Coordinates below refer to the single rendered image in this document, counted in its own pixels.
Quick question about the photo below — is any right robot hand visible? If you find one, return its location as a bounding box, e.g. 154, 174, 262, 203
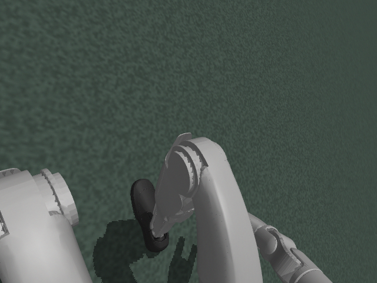
248, 212, 267, 234

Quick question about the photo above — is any right robot foot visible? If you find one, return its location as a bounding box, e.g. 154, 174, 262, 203
131, 179, 169, 252

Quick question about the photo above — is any right robot arm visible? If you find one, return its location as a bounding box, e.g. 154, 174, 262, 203
254, 225, 333, 283

